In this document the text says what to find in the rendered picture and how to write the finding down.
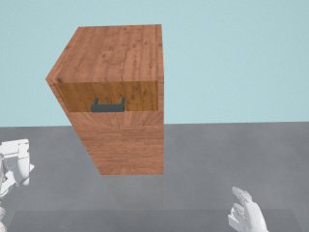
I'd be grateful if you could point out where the right robot hand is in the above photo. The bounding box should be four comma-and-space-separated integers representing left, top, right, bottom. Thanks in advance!
228, 187, 267, 232

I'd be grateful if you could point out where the drawer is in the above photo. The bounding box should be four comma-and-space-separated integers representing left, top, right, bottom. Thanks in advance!
55, 80, 158, 113

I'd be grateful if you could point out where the handle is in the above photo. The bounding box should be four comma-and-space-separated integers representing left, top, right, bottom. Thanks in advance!
90, 97, 125, 113

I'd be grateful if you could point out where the cabinet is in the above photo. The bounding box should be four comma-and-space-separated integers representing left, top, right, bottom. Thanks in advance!
45, 24, 164, 175

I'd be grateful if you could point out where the left robot hand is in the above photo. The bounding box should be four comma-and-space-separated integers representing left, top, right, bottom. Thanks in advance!
0, 139, 35, 206

